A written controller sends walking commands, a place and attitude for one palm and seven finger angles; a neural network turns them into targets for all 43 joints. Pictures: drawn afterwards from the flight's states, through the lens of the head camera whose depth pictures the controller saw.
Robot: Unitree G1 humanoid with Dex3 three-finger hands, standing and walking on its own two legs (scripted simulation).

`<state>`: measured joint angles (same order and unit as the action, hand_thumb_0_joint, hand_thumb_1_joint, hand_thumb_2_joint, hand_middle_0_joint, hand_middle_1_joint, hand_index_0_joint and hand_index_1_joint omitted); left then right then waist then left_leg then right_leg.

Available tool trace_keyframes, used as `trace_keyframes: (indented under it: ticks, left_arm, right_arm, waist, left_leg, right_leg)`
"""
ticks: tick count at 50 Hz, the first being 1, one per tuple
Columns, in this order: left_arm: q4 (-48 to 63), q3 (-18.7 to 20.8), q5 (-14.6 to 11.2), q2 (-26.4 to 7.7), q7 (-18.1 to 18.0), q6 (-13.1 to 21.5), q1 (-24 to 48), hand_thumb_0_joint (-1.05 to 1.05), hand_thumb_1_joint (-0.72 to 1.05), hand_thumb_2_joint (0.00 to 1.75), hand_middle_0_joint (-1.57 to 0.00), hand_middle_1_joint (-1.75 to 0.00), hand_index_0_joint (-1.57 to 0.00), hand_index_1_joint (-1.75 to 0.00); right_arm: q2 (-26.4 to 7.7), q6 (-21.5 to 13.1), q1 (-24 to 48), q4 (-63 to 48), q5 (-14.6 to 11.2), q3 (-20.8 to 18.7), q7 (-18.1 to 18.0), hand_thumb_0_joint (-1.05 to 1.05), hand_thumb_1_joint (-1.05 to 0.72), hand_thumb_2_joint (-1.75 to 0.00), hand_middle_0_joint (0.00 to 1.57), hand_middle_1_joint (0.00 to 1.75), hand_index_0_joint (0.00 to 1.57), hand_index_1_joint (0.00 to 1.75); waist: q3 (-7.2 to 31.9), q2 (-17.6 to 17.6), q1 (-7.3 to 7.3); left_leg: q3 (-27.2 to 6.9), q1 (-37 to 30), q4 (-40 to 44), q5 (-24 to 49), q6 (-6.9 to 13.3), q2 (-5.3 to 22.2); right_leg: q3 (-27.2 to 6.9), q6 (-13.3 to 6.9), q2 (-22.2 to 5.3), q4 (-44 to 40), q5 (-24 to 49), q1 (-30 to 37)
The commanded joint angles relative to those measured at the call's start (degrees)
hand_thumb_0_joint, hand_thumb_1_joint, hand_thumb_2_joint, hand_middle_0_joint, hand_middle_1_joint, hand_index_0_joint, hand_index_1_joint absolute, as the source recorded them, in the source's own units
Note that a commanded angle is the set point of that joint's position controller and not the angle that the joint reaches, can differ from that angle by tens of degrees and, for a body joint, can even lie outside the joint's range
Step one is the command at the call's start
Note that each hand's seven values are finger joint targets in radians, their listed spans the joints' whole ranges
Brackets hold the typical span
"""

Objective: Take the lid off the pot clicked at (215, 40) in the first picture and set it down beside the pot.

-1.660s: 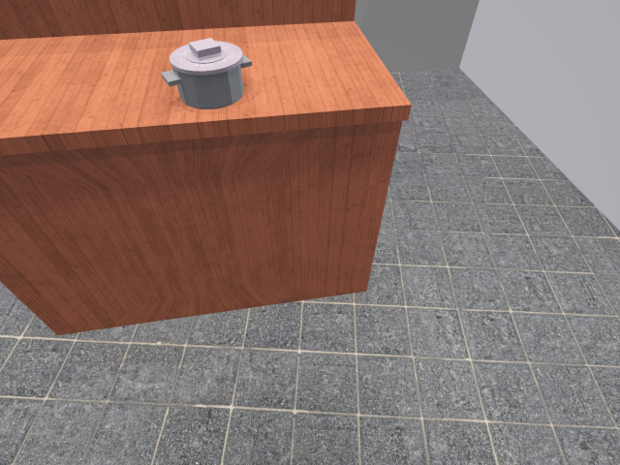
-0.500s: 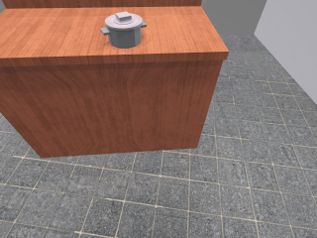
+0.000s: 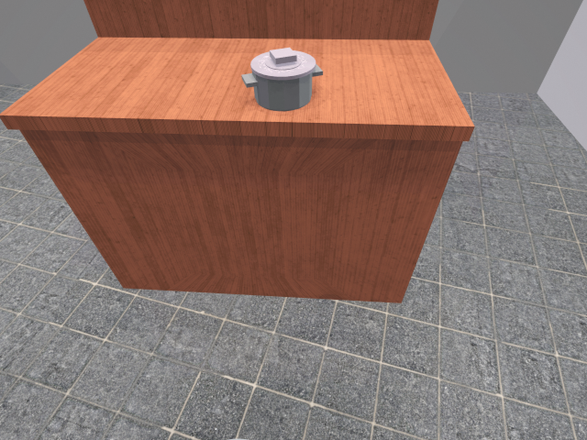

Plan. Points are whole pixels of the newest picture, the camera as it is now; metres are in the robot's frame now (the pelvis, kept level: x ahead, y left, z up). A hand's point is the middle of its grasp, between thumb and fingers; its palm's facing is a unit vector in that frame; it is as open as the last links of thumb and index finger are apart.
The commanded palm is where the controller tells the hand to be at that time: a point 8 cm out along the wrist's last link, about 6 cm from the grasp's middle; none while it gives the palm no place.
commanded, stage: take the last steps up to it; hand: left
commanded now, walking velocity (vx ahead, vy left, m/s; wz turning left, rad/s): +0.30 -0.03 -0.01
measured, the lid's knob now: (283, 55) +0.90 +0.09 +0.15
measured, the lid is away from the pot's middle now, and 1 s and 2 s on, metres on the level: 0.00 0.00 0.00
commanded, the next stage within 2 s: come to a stop and stand still in 0.94 s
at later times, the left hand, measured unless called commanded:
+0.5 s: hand (167, 429) +0.18 +0.23 -0.17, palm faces +0.03 -0.98 -0.18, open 7.4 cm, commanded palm none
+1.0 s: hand (228, 339) +0.34 +0.16 -0.18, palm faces +0.02 -0.99 -0.16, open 7.3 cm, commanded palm none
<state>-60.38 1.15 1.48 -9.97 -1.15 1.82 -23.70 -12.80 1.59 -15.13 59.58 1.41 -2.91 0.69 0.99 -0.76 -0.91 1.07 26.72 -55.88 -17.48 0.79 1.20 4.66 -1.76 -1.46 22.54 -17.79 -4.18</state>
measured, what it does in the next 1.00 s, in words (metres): walks ahead: left foot, then right foot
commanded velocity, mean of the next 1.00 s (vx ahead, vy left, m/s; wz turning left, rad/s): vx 0.27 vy -0.05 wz -0.03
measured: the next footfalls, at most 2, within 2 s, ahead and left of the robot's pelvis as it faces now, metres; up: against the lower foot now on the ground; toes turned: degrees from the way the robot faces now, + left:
left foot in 0.22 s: +0.15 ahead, +0.16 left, +0.00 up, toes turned +8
right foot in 0.68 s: +0.35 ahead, -0.12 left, +0.00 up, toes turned -10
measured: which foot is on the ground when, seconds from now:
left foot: up 0.00-0.20, down 0.22-0.68, up 0.70-1.00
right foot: down 0.00-0.22, up 0.24-0.66, down 0.68-1.00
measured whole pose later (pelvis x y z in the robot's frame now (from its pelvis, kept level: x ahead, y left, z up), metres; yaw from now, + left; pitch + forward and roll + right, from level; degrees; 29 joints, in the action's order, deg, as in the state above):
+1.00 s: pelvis +0.34 -0.01 -0.01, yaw -2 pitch -1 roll -2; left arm -61.1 2.1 1.4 -8.5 -0.6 2.4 -18.9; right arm -9.4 -1.4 -12.1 58.8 1.0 -2.6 0.0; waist -1.4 -0.4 0.0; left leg 6.0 25.3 -42.7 -16.2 -0.3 5.7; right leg 8.9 -1.7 0.2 23.5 -14.8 -8.0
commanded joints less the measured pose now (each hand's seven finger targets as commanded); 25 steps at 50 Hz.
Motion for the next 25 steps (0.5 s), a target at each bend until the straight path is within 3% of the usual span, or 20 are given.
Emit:
trace_keyframes:
  ticks: [1,3,6,8,9,10,11,12,13,15,17,19,21,23,25]
  left_arm:
    - [0.0,1.5,0.3,-7.1,-0.3,1.8,-6.2,0.00,0.90,0.90,-0.20,-0.30,-0.20,-0.30]
    - [-0.7,1.5,0.5,-7.5,-0.3,1.8,-7.9,0.00,0.90,0.90,-0.20,-0.30,-0.20,-0.30]
    - [-1.4,1.7,0.4,-7.7,-0.3,1.6,-7.8,0.00,0.90,0.90,-0.20,-0.30,-0.20,-0.30]
    - [-1.4,2.1,0.2,-8.0,-0.1,1.5,-6.1,0.00,0.90,0.90,-0.20,-0.30,-0.20,-0.30]
    - [-1.7,2.1,-0.1,-7.5,0.0,1.4,-5.4,0.00,0.90,0.90,-0.20,-0.30,-0.20,-0.30]
    - [-1.8,1.8,-0.5,-5.5,0.3,1.5,-6.8,0.00,0.90,0.90,-0.20,-0.30,-0.20,-0.30]
    - [-0.5,1.3,-1.0,-2.4,0.8,1.5,-7.5,0.00,0.90,0.90,-0.20,-0.30,-0.20,-0.30]
    - [1.8,1.3,-0.4,-3.5,0.6,1.4,-4.1,0.00,0.90,0.90,-0.20,-0.30,-0.20,-0.30]
    - [2.5,1.8,-0.1,-3.4,0.6,1.4,-1.3,0.00,0.90,0.90,-0.20,-0.30,-0.20,-0.30]
    - [1.1,2.2,0.2,-2.4,1.4,0.8,1.1,0.00,0.90,0.90,-0.20,-0.30,-0.20,-0.30]
    - [0.1,2.1,0.3,-0.9,2.0,-0.1,-1.4,0.00,0.90,0.90,-0.20,-0.30,-0.20,-0.30]
    - [0.4,2.3,0.4,0.2,2.2,-0.9,-1.7,0.00,0.90,0.90,-0.20,-0.30,-0.20,-0.30]
    - [1.4,2.1,0.3,0.0,2.5,-1.4,0.2,0.00,0.90,0.90,-0.20,-0.30,-0.20,-0.30]
    - [3.2,2.4,0.1,-0.7,2.8,-1.4,3.8,0.00,0.90,0.90,-0.20,-0.30,-0.20,-0.30]
    - [4.8,2.6,-0.1,-1.4,3.0,-1.4,7.7,0.00,0.90,0.90,-0.20,-0.30,-0.20,-0.30]
  right_arm:
    - [-1.0,-2.1,6.9,-5.7,0.0,-0.4,0.6,0.00,-0.90,-0.90,0.20,0.30,0.20,0.30]
    - [-0.3,-2.4,9.2,-6.4,-0.2,-0.2,0.8,0.00,-0.90,-0.90,0.20,0.30,0.20,0.30]
    - [0.5,-3.2,9.5,-6.5,-0.4,0.2,0.9,0.00,-0.90,-0.90,0.20,0.30,0.20,0.30]
    - [0.0,-3.9,3.9,-4.5,-0.4,0.0,0.5,0.00,-0.90,-0.90,0.20,0.30,0.20,0.30]
    - [-1.2,-4.4,-2.3,-2.2,-0.2,-0.2,0.0,0.00,-0.90,-0.90,0.20,0.30,0.20,0.30]
    - [-5.0,-4.9,-9.9,0.2,-0.1,-1.2,-0.8,0.00,-0.90,-0.90,0.20,0.30,0.20,0.30]
    - [-11.7,-5.3,-16.4,1.4,0.5,-2.9,-1.4,0.00,-0.90,-0.90,0.20,0.30,0.20,0.30]
    - [-13.7,-4.7,-19.0,1.5,-0.3,-3.2,-1.8,0.00,-0.90,-0.90,0.20,0.30,0.20,0.30]
    - [-11.9,-4.5,-14.6,0.7,-0.2,-2.9,-1.9,0.00,-0.90,-0.90,0.20,0.30,0.20,0.30]
    - [-4.5,-5.3,-6.9,-0.5,-0.1,-1.1,-2.0,0.00,-0.90,-0.90,0.20,0.30,0.20,0.30]
    - [-1.8,-6.3,-4.8,-0.5,-0.4,-0.2,-2.2,0.00,-0.90,-0.90,0.20,0.30,0.20,0.30]
    - [-1.2,-6.9,-5.1,-0.3,-0.4,-0.4,-2.4,0.00,-0.90,-0.90,0.20,0.30,0.20,0.30]
    - [-1.8,-7.1,-5.4,-0.2,-0.5,-0.4,-2.2,0.00,-0.90,-0.90,0.20,0.30,0.20,0.30]
    - [-2.8,-7.0,-5.9,0.1,-0.4,-0.5,-2.2,0.00,-0.90,-0.90,0.20,0.30,0.20,0.30]
    - [-3.9,-6.7,-6.2,0.2,0.0,-1.0,-2.0,0.00,-0.90,-0.90,0.20,0.30,0.20,0.30]
  waist:
    - [-10.8,8.8,-1.33]
    - [-11.5,8.7,-1.91]
    - [-9.7,10.1,-1.72]
    - [-7.6,9.4,1.11]
    - [-5.0,7.2,3.83]
    - [1.2,-0.2,6.42]
    - [5.4,-15.4,7.83]
    - [5.2,-12.7,8.20]
    - [-0.2,-7.0,6.92]
    - [-7.2,-4.6,3.55]
    - [-7.3,-4.7,0.61]
    - [-7.0,-4.5,-0.44]
    - [-8.0,-5.8,-0.68]
    - [-9.4,-5.1,-0.45]
    - [-10.4,-4.8,0.52]
  left_leg:
    - [2.1,10.8,2.3,1.2,-0.8,3.0]
    - [3.4,9.3,6.1,0.4,-0.6,2.9]
    - [5.5,1.2,14.4,-0.6,0.3,1.8]
    - [7.8,-10.1,21.4,2.3,1.0,-0.3]
    - [8.1,-19.7,26.1,4.5,1.4,-1.1]
    - [1.5,-33.2,29.0,3.7,3.0,4.2]
    - [-22.1,-41.1,36.1,2.4,8.3,21.1]
    - [-29.9,-39.2,41.8,-0.3,12.0,25.6]
    - [-26.5,-31.3,43.7,-6.8,13.5,25.6]
    - [-17.2,-19.6,45.9,-3.1,10.5,20.4]
    - [-8.5,-14.7,46.1,5.3,8.6,16.9]
    - [-2.6,-14.4,46.2,11.8,8.6,15.3]
    - [-0.3,-14.9,47.2,11.9,8.8,14.4]
    - [-0.4,-14.2,48.1,9.4,9.5,15.0]
    - [0.1,-14.9,48.0,7.3,9.4,15.2]
  right_leg:
    - [-12.8,-7.9,-14.4,-12.7,6.0,-0.6]
    - [-12.2,-8.4,-14.5,-12.3,9.1,-0.7]
    - [-9.9,-7.6,-13.5,-9.7,13.2,-2.1]
    - [-6.6,-6.1,-10.9,-4.7,14.9,-5.9]
    - [-4.4,-4.9,-8.8,3.1,17.8,-8.8]
    - [-2.5,-3.1,-6.6,15.9,16.0,-14.5]
    - [2.4,0.3,0.4,33.4,-8.1,-27.4]
    - [-2.8,-0.5,0.8,43.8,-15.7,-32.1]
    - [-4.3,-1.1,-2.1,48.5,-13.6,-34.0]
    - [-5.8,-0.4,-5.3,49.4,-3.4,-33.7]
    - [-5.0,0.8,-6.0,45.7,1.0,-29.2]
    - [-4.0,1.7,-6.1,41.4,3.8,-28.7]
    - [-2.9,2.2,-6.3,36.6,6.4,-29.8]
    - [-2.9,2.1,-6.9,31.0,8.1,-29.7]
    - [-1.6,2.0,-6.6,24.0,8.0,-28.2]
